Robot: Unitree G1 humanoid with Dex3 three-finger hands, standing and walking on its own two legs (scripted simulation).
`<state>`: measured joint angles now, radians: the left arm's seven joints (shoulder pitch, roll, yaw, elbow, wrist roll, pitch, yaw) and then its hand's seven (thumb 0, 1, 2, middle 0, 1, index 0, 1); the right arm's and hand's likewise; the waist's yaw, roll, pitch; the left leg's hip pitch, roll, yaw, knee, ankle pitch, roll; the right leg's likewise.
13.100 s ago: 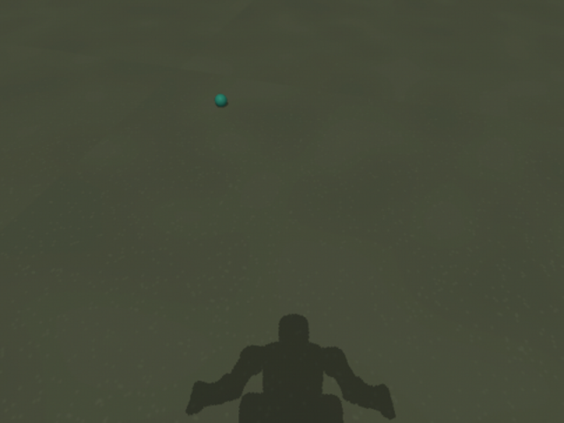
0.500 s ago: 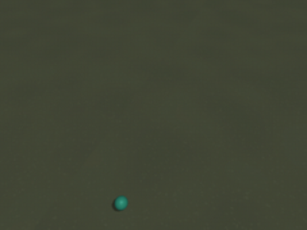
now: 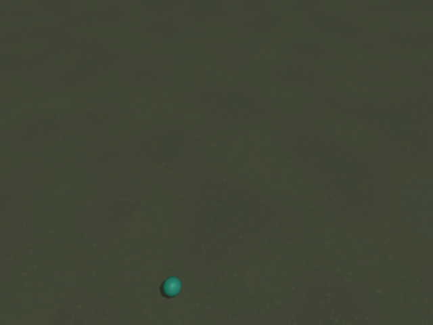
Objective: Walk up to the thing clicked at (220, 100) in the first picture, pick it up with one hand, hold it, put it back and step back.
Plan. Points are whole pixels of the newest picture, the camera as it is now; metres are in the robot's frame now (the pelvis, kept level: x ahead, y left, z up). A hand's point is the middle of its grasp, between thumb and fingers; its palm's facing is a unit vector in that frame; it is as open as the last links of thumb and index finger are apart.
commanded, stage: stand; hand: left
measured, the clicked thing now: (172, 286) +0.44 +0.21 -0.74
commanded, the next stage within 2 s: walk up in 0.12 s
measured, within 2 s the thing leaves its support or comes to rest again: neither
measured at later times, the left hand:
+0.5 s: hand out of the picture +0.07 +0.31 -0.19, palm faces -0.02 -0.92 -0.39, open 7.4 cm
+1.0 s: hand out of the picture -0.10 +0.27 -0.16, palm faces -0.08 -0.92 -0.40, open 7.4 cm
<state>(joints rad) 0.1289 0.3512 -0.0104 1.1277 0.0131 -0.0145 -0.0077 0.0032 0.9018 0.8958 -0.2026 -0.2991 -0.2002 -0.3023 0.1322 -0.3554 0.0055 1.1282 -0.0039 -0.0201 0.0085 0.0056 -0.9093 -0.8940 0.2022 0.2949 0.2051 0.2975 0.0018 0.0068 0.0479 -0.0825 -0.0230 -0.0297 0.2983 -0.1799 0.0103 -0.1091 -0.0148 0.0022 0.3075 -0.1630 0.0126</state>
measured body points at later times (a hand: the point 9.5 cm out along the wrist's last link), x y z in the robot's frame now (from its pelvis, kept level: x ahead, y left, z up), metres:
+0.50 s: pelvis -0.07 +0.04 -0.04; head -0.01 +0.05 +0.41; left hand +0.07 +0.35 -0.16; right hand +0.01 -0.30 -0.14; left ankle -0.08 +0.15 -0.75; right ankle +0.00 -0.12 -0.74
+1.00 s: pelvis -0.20 +0.02 -0.03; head -0.15 +0.00 +0.42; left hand -0.09 +0.32 -0.14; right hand -0.12 -0.31 -0.15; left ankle -0.18 +0.15 -0.69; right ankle -0.20 -0.11 -0.75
